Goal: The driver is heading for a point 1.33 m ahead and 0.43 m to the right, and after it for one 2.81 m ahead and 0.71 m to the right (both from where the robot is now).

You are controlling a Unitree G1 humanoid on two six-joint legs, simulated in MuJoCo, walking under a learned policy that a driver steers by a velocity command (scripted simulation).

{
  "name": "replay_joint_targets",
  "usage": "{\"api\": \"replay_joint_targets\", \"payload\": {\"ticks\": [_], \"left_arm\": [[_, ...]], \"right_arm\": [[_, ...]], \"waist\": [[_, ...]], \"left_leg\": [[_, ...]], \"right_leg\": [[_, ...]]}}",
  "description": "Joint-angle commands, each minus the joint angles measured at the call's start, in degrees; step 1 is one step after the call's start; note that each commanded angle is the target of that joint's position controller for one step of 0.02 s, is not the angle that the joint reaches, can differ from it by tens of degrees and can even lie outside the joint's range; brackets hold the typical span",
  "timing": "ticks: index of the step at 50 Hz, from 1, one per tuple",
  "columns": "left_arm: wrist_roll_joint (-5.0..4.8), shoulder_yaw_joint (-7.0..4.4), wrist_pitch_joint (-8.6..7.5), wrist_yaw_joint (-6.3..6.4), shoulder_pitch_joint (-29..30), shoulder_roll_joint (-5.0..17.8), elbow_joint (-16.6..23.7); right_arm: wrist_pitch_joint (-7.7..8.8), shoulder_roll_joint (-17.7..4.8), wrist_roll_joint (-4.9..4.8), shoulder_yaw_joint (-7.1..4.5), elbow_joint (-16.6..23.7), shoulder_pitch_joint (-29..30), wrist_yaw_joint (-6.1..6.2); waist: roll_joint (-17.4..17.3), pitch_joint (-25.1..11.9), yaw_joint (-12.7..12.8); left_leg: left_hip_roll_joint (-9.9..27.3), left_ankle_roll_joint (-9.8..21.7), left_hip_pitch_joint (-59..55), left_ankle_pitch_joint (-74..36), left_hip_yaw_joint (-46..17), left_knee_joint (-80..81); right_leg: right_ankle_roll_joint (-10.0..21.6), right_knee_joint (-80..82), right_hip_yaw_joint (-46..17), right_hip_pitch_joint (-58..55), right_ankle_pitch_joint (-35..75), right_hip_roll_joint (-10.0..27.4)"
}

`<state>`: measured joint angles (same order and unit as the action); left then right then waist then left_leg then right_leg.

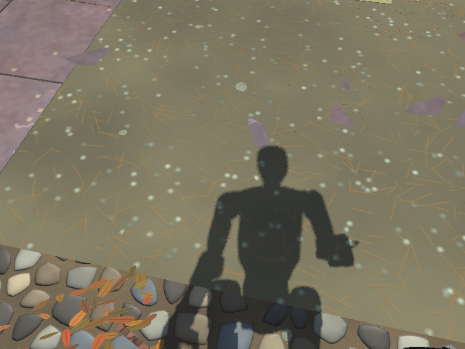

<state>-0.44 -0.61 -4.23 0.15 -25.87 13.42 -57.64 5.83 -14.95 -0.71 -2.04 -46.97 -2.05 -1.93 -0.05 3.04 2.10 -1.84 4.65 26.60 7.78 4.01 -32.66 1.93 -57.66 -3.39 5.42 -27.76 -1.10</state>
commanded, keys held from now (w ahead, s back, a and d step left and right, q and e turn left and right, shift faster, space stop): w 0.26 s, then w+e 0.74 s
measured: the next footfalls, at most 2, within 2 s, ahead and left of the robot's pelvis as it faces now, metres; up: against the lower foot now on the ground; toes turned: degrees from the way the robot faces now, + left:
right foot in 0.48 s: +0.45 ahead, -0.15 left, +0.00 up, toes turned -6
left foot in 0.98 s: +0.76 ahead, -0.01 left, +0.00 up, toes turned -24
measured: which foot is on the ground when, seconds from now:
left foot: down 0.00-0.50, up 0.52-0.96, down 0.98-1.00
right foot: up 0.00-0.46, down 0.48-0.98, up 1.00-1.00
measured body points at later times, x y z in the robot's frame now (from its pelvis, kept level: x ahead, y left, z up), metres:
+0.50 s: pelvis +0.30 -0.05 +0.00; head +0.33 -0.06 +0.45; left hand +0.51 +0.18 -0.09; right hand +0.26 -0.33 -0.15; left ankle +0.11 +0.08 -0.70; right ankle +0.41 -0.14 -0.72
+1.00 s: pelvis +0.58 -0.07 +0.00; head +0.61 -0.08 +0.45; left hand +0.69 +0.20 -0.12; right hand +0.73 -0.37 -0.06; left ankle +0.72 +0.00 -0.72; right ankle +0.41 -0.14 -0.71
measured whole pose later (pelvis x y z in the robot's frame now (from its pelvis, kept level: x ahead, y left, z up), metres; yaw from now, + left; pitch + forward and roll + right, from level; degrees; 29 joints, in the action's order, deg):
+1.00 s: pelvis +0.58 -0.07 +0.00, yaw -21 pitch +3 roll +1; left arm -1.1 -4.6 -2.0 1.2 -23.2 17.0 -45.7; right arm 7.8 -15.3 0.4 -2.4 -41.8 -0.8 -0.8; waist 0.5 -0.1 4.3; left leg -1.9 1.4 25.6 4.4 -2.3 -27.1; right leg 3.2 -35.5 -13.2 6.4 -27.2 -5.5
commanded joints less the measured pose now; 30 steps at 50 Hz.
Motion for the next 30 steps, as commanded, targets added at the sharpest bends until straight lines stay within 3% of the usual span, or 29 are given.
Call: {"api": "replay_joint_targets", "payload": {"ticks": [1, 2, 3, 6, 10, 14, 16, 19, 21, 22, 23, 24, 25, 26, 27, 28, 29, 30], "left_arm": [[-2.17, -1.41, -3.49, 0.12, 4.0, 7.7, 6.4], [-1.72, -2.01, -3.26, 0.47, 5.2, 7.7, 6.7], [-1.59, -2.05, -2.55, 0.46, 3.9, 6.5, 6.8], [-0.64, -2.05, -0.57, 0.61, 4.5, 4.2, 7.5], [0.32, -2.08, -0.45, 0.67, 14.5, 4.9, 11.5], [-0.12, -1.43, -1.23, -0.29, 23.2, 3.7, 13.7], [-0.67, -1.29, -1.29, -1.01, 26.2, 4.0, 14.8], [-1.04, -1.46, -1.34, -2.38, 29.0, 4.9, 17.1], [-0.89, -2.05, -1.35, -3.13, 27.2, 6.3, 17.6], [-0.72, -2.88, -1.24, -3.19, 22.9, 7.7, 16.8], [-0.66, -4.41, -1.09, -3.01, 14.4, 9.9, 14.4], [-0.61, -6.17, -0.75, -2.42, 4.5, 14.3, 12.4], [-0.51, -7.52, -0.62, -2.37, 0.9, 20.0, 12.0], [-0.59, -6.01, -0.62, -2.33, 0.3, 14.4, 12.4], [-0.16, -5.38, -0.73, -2.08, 3.6, 12.2, 13.1], [0.01, -5.08, -0.86, -1.97, 7.8, 11.1, 14.4], [0.18, -4.68, -0.84, -2.03, 10.9, 9.6, 15.3], [0.68, -4.25, -0.93, -1.97, 12.5, 8.5, 16.1]], "right_arm": [[0.39, -6.1, 0.22, -1.67, -1.1, -10.5, 0.17], [0.67, -4.9, 0.76, -1.37, -1.0, -8.7, -0.07], [0.88, -3.9, 1.41, -1.01, -1.5, -8.3, -0.18], [1.39, -4.6, 0.81, -1.02, -3.5, -10.0, -0.28], [0.97, -7.6, 0.89, -1.68, -4.8, -13.7, 1.09], [0.22, -9.2, 0.14, -1.92, -5.9, -18.0, 1.86], [-0.21, -9.6, 0.03, -2.11, -6.8, -20.0, 1.94], [-1.16, -9.3, 0.16, -2.37, -7.8, -20.9, 2.20], [-1.85, -10.4, 0.22, -2.85, -7.1, -19.1, 2.45], [-2.25, -10.8, 0.34, -3.00, -6.6, -18.0, 2.62], [-2.81, -10.2, 0.69, -2.77, -5.9, -17.3, 2.88], [-2.79, -9.1, 1.57, -2.03, -4.1, -17.9, 3.39], [-1.17, -1.3, 2.48, 0.54, -2.2, -23.9, 2.27], [1.11, -5.3, 0.93, -0.16, -2.8, -21.3, 1.53], [2.65, -9.1, -1.08, -1.13, -0.8, -15.8, 1.00], [3.34, -8.9, -1.16, -0.96, 0.2, -12.4, 1.25], [3.30, -8.7, -0.12, -1.31, 0.4, -10.7, 1.67], [2.69, -8.8, 0.57, -1.73, 0.7, -11.1, 1.93]], "waist": [[-0.5, -8.0, -5.0], [0.5, -5.8, -3.2], [-1.6, -5.5, -1.4], [-2.9, -1.5, 0.4], [-1.8, 0.7, -1.8], [-1.9, 0.9, -5.2], [-2.1, 1.3, -6.4], [-2.1, 1.5, -6.3], [-3.3, -0.4, -4.3], [-4.3, -3.3, -1.9], [-3.4, -8.2, 2.2], [1.1, -14.6, 5.4], [15.7, -21.2, 1.6], [11.7, -24.3, 3.6], [9.6, -15.9, 3.6], [3.6, -11.4, 2.1], [-0.1, -7.8, 0.2], [0.7, -7.2, -1.8]], "left_leg": [[19.0, 10.3, -29.0, 1.0, -29.0, 19.2], [16.7, 9.5, -23.0, -3.8, -23.3, 20.7], [15.0, 9.1, -19.7, -4.5, -19.8, 22.4], [13.4, 10.0, -13.1, -6.0, -14.6, 26.4], [12.3, 9.6, -14.1, -8.7, -10.7, 27.9], [11.3, 7.4, -18.2, -9.2, -6.8, 27.5], [13.1, 7.1, -23.0, -8.6, -5.9, 26.5], [16.3, 5.7, -31.1, -11.5, -4.7, 23.2], [16.9, 4.2, -33.7, -23.2, -3.0, 18.0], [16.3, 3.1, -33.9, -33.6, -1.5, 12.0], [13.9, 1.6, -31.6, -40.4, 1.1, 1.0], [11.4, -0.6, -19.9, -30.3, 3.2, -15.6], [-0.4, -4.9, 6.4, 8.3, 1.4, -37.3], [-0.8, -4.0, 14.7, 23.0, -8.9, -44.8], [2.3, -2.5, 19.0, 19.0, -10.1, -45.7], [4.9, -2.0, 17.6, 14.3, -9.5, -42.5], [6.6, -2.3, 15.0, 11.6, -9.0, -37.5], [8.0, -2.7, 10.8, 10.0, -9.4, -34.3]], "right_leg": [[1.7, -20.2, -2.9, 31.0, 7.4, 5.2], [1.4, -17.4, -2.0, 29.0, 10.3, 7.0], [1.2, -15.7, -2.3, 26.1, 11.9, 8.6], [-0.1, -10.0, -0.8, 26.5, 12.8, 10.3], [-2.4, 3.9, 0.5, 33.0, 24.4, 11.1], [-2.3, 19.7, 3.5, 30.3, 34.0, 8.0], [-1.7, 22.7, 3.5, 31.4, 34.0, 7.5], [0.8, 25.3, 2.6, 33.9, 28.8, 6.6], [2.9, 26.0, 4.2, 29.9, 23.5, 4.4], [4.2, 26.3, 6.0, 23.7, 22.1, 2.3], [5.8, 27.7, 7.7, 12.7, 23.2, -0.5], [8.9, 27.1, -1.9, -4.1, 25.0, 5.2], [20.0, 32.6, -32.9, -25.5, 14.4, 18.8], [20.5, 40.2, -43.4, -29.6, 9.6, 20.7], [17.2, 40.7, -34.9, -23.6, 12.6, 18.6], [15.7, 41.1, -27.6, -15.3, 18.7, 16.3], [14.7, 42.1, -22.3, -7.5, 25.5, 14.3], [14.1, 43.4, -19.3, -2.7, 29.9, 12.7]]}}
Keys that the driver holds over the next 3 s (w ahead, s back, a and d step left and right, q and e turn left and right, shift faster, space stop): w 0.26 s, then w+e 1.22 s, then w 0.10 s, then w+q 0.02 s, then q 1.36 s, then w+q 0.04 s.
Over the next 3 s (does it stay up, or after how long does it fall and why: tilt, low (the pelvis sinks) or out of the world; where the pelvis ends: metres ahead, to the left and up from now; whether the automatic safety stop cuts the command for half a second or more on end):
stays up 1.02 -0.38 0.02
